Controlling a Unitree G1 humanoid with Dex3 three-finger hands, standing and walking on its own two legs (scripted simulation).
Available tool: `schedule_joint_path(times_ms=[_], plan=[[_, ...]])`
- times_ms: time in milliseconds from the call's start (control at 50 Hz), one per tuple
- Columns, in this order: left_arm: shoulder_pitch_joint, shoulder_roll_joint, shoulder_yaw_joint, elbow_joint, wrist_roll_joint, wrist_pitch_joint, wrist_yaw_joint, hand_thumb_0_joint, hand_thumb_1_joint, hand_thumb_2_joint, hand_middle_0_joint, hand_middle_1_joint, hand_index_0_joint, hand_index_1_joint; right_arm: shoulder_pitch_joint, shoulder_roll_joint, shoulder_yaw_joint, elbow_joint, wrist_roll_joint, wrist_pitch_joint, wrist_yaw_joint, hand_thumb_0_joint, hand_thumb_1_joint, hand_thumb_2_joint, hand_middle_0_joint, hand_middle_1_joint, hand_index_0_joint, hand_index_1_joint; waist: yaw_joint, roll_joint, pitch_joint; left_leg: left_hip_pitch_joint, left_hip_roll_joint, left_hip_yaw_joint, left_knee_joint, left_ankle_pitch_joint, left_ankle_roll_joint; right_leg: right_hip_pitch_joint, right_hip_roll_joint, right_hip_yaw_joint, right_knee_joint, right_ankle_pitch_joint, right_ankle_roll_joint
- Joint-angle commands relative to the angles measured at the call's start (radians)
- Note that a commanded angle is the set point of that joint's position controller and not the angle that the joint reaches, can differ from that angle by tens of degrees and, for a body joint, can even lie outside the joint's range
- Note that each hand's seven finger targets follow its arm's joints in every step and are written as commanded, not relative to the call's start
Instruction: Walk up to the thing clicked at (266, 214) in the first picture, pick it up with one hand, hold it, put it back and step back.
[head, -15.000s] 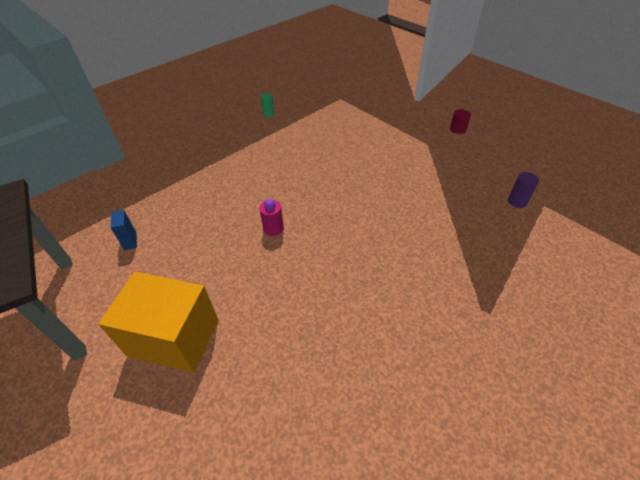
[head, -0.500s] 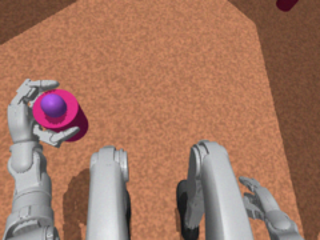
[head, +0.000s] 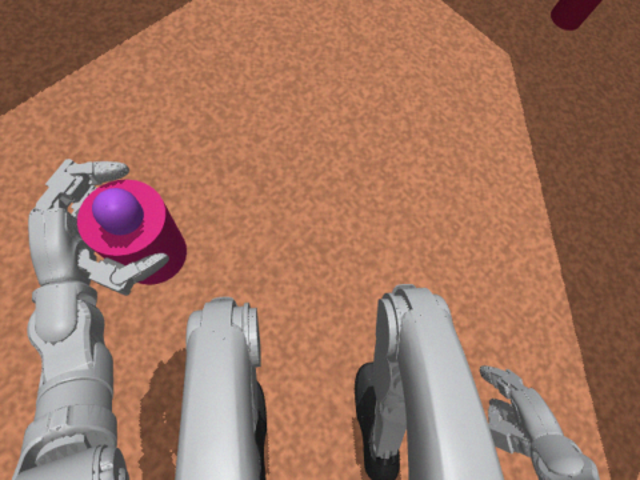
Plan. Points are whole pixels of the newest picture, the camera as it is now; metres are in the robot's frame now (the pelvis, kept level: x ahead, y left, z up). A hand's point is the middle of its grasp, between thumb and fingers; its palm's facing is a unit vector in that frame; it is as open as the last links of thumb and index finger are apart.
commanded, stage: lift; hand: left
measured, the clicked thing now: (134, 231) +0.40 +0.23 -0.05
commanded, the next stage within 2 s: none
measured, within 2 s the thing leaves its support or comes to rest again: neither
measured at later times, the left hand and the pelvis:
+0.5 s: hand (79, 199) +0.38 +0.22 +0.09, palm faces +0.14 -0.99 -0.04, open 11.8 cm; pelvis +0.01 +0.00 +0.08, yaw +1 degrees
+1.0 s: hand out of the picture +0.38 +0.22 +0.26, palm faces +0.18 -0.98 -0.04, open 11.9 cm; pelvis +0.05 +0.01 +0.23, yaw +2 degrees
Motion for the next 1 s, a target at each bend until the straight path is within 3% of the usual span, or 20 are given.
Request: schedule_joint_path(times_ms=[0, 80, 180, 200, 280, 300, 380, 420, 440, 480, 540, 560, 640, 680, 780, 820, 860, 940, 960, 980], plan=[[-0.265, 0.257, 0.076, -0.328, -0.05, -0.094, -0.009, 0.0, -0.037, 1.207, -1.235, -1.377, -1.255, -1.377, 0.095, -0.195, -0.076, -0.08, 0.016, -0.03, -0.024, 0.0, -0.925, -0.902, 0.2, 0.3, 0.2, 0.3, 0.04, 0.152, -0.685, 0.459, -0.029, 0.025, -0.316, 0.135, 0.021, 0.395, 0.036, 0.011, -0.262, 0.139, -0.031], [-0.198, 0.195, 0.042, -0.323, -0.065, -0.067, -0.013, 0.0, -0.043, 1.208, -1.22, -1.371, -1.241, -1.371, 0.078, -0.193, -0.078, -0.097, 0.028, -0.036, -0.031, 0.0, -0.925, -0.903, 0.2, 0.3, 0.2, 0.3, 0.036, 0.136, -0.634, 0.462, -0.028, 0.02, -0.357, 0.087, 0.021, 0.387, 0.036, 0.013, -0.301, 0.097, -0.03], [-0.219, 0.229, 0.039, -0.481, -0.074, -0.038, 0.001, 0.0, -0.046, 1.214, -1.232, -1.382, -1.255, -1.381, 0.095, -0.185, -0.083, -0.11, 0.045, -0.038, -0.042, 0.0, -0.922, -0.902, 0.2, 0.3, 0.2, 0.3, 0.044, 0.156, -0.679, 0.521, -0.027, 0.013, -0.402, 0.094, 0.02, 0.438, 0.034, 0.02, -0.344, 0.106, -0.031], [-0.153, 0.18, 0.016, -0.439, -0.074, -0.023, 0.002, 0.0, -0.023, 1.219, -1.224, -1.381, -1.248, -1.377, 0.093, -0.185, -0.083, -0.111, 0.047, -0.037, -0.044, 0.0, -0.919, -0.901, 0.2, 0.3, 0.2, 0.3, 0.038, 0.151, -0.663, 0.546, -0.027, 0.003, -0.42, 0.122, 0.016, 0.432, 0.034, 0.014, -0.343, 0.13, -0.033], [-0.131, 0.167, 0.003, -0.535, -0.085, 0.012, 0.018, 0.0, -0.018, 1.216, -1.219, -1.375, -1.246, -1.37, 0.092, -0.18, -0.091, -0.126, 0.059, -0.042, -0.051, 0.0, -0.914, -0.9, 0.2, 0.299, 0.2, 0.299, 0.043, 0.155, -0.67, 0.599, -0.024, -0.002, -0.459, 0.123, 0.018, 0.461, 0.033, 0.018, -0.39, 0.139, -0.032], [-0.114, 0.139, -0.027, -0.553, -0.087, 0.023, 0.018, 0.0, -0.008, 1.218, -1.225, -1.381, -1.253, -1.374, 0.09, -0.178, -0.089, -0.131, 0.063, -0.043, -0.052, 0.0, -0.913, -0.899, 0.2, 0.299, 0.2, 0.299, 0.037, 0.151, -0.659, 0.609, -0.024, -0.008, -0.478, 0.118, 0.017, 0.468, 0.031, 0.016, -0.402, 0.137, -0.032], [-0.084, 0.169, -0.01, -0.633, -0.087, 0.06, 0.041, 0.0, -0.004, 1.223, -1.221, -1.378, -1.248, -1.372, 0.096, -0.165, -0.095, -0.141, 0.073, -0.047, -0.062, 0.0, -0.905, -0.897, 0.2, 0.299, 0.2, 0.299, 0.049, 0.123, -0.673, 0.644, -0.024, 0.008, -0.509, 0.139, 0.022, 0.57, 0.032, 0.038, -0.48, 0.151, -0.025], [-0.032, 0.114, -0.055, -0.632, -0.088, 0.086, 0.055, 0.0, -0.008, 1.22, -1.202, -1.369, -1.23, -1.363, 0.096, -0.158, -0.093, -0.148, 0.08, -0.046, -0.064, 0.0, -0.904, -0.897, 0.2, 0.299, 0.2, 0.299, 0.04, 0.098, -0.649, 0.671, -0.024, 0.005, -0.533, 0.16, 0.024, 0.6, 0.032, 0.038, -0.511, 0.171, -0.023], [-0.02, 0.111, -0.049, -0.657, -0.096, 0.095, 0.064, 0.0, -0.022, 1.229, -1.204, -1.381, -1.234, -1.374, 0.09, -0.156, -0.092, -0.15, 0.083, -0.05, -0.066, 0.0, -0.902, -0.896, 0.2, 0.299, 0.2, 0.299, 0.043, 0.1, -0.637, 0.676, -0.024, 0.005, -0.548, 0.16, 0.024, 0.621, 0.033, 0.04, -0.526, 0.17, -0.021], [-0.018, 0.148, -0.02, -0.7, -0.087, 0.109, 0.09, 0.0, -0.011, 1.228, -1.195, -1.366, -1.221, -1.362, 0.104, -0.149, -0.094, -0.15, 0.085, -0.048, -0.07, 0.0, -0.899, -0.896, 0.2, 0.3, 0.2, 0.299, 0.058, 0.096, -0.673, 0.716, -0.023, 0.013, -0.563, 0.221, 0.027, 0.696, 0.034, 0.048, -0.557, 0.225, -0.017], [0.046, 0.108, -0.063, -0.74, -0.076, 0.136, 0.116, 0.0, -0.05, 1.239, -1.189, -1.377, -1.215, -1.374, 0.095, -0.135, -0.093, -0.166, 0.091, -0.048, -0.074, 0.0, -0.898, -0.896, 0.2, 0.299, 0.2, 0.299, 0.053, 0.084, -0.63, 0.764, -0.021, 0.01, -0.628, 0.197, 0.026, 0.743, 0.035, 0.057, -0.622, 0.205, -0.015], [0.022, 0.133, -0.045, -0.787, -0.076, 0.137, 0.126, 0.0, -0.029, 1.225, -1.18, -1.353, -1.203, -1.352, 0.094, -0.134, -0.092, -0.169, 0.093, -0.048, -0.078, 0.0, -0.895, -0.896, 0.2, 0.3, 0.2, 0.3, 0.058, 0.091, -0.638, 0.785, -0.021, 0.012, -0.644, 0.196, 0.025, 0.774, 0.035, 0.06, -0.643, 0.206, -0.013], [0.075, 0.09, -0.104, -0.834, -0.059, 0.176, 0.151, 0.0, -0.029, 1.207, -1.158, -1.337, -1.182, -1.335, 0.101, -0.124, -0.09, -0.179, 0.099, -0.051, -0.089, 0.0, -0.899, -0.897, 0.2, 0.3, 0.2, 0.3, 0.047, 0.107, -0.609, 0.908, -0.017, -0.006, -0.737, 0.21, 0.018, 0.821, 0.04, 0.044, -0.709, 0.231, -0.016], [0.115, 0.064, -0.117, -0.759, -0.057, 0.202, 0.16, 0.0, -0.016, 1.214, -1.148, -1.333, -1.172, -1.331, 0.099, -0.125, -0.083, -0.175, 0.102, -0.054, -0.095, 0.0, -0.894, -0.896, 0.2, 0.3, 0.2, 0.3, 0.034, 0.089, -0.554, 0.939, -0.015, -0.016, -0.778, 0.225, 0.018, 0.836, 0.041, 0.039, -0.746, 0.242, -0.014], [0.081, 0.102, -0.101, -0.843, -0.044, 0.209, 0.189, 0.0, -0.02, 1.221, -1.164, -1.348, -1.188, -1.347, 0.117, -0.102, -0.07, -0.179, 0.102, -0.058, -0.105, 0.0, -0.894, -0.896, 0.2, 0.3, 0.2, 0.3, 0.049, 0.104, -0.509, 1.055, -0.014, -0.024, -0.89, 0.239, 0.012, 0.952, 0.042, 0.033, -0.84, 0.258, -0.012], [0.144, 0.049, -0.125, -0.74, -0.051, 0.222, 0.188, 0.0, -0.039, 1.233, -1.167, -1.357, -1.19, -1.357, 0.113, -0.1, -0.064, -0.178, 0.103, -0.064, -0.105, 0.0, -0.894, -0.896, 0.2, 0.3, 0.2, 0.3, 0.037, 0.082, -0.432, 1.068, -0.015, -0.02, -0.929, 0.234, 0.013, 0.975, 0.044, 0.034, -0.881, 0.259, -0.01], [0.105, 0.033, -0.145, -0.739, -0.054, 0.215, 0.184, 0.0, -0.016, 1.241, -1.171, -1.358, -1.192, -1.36, 0.12, -0.094, -0.062, -0.17, 0.1, -0.073, -0.105, 0.0, -0.894, -0.897, 0.2, 0.3, 0.2, 0.3, 0.029, 0.104, -0.43, 1.107, -0.013, -0.02, -0.95, 0.266, 0.01, 1.0, 0.044, 0.033, -0.901, 0.287, -0.011], [0.097, 0.03, -0.189, -0.711, -0.032, 0.221, 0.17, 0.0, -0.051, 1.209, -1.172, -1.342, -1.193, -1.343, 0.136, -0.097, -0.062, -0.166, 0.096, -0.08, -0.104, 0.0, -0.898, -0.897, 0.2, 0.3, 0.2, 0.3, 0.027, 0.124, -0.38, 1.195, -0.008, -0.016, -1.012, 0.317, 0.003, 1.048, 0.042, 0.028, -0.964, 0.324, -0.014], [0.092, 0.044, -0.17, -0.703, -0.031, 0.221, 0.17, 0.0, -0.058, 1.204, -1.176, -1.337, -1.195, -1.34, 0.137, -0.102, -0.065, -0.167, 0.095, -0.08, -0.102, 0.0, -0.897, -0.897, 0.2, 0.3, 0.199, 0.3, 0.039, 0.127, -0.379, 1.222, -0.006, -0.022, -1.034, 0.327, 0.0, 1.055, 0.041, 0.024, -0.974, 0.326, -0.015], [0.095, 0.037, -0.183, -0.698, -0.028, 0.22, 0.165, 0.0, -0.069, 1.191, -1.175, -1.332, -1.194, -1.334, 0.131, -0.101, -0.065, -0.172, 0.095, -0.082, -0.1, 0.0, -0.898, -0.897, 0.2, 0.3, 0.199, 0.3, 0.041, 0.129, -0.356, 1.244, -0.004, -0.028, -1.065, 0.309, -0.003, 1.06, 0.043, 0.021, -0.994, 0.31, -0.015]])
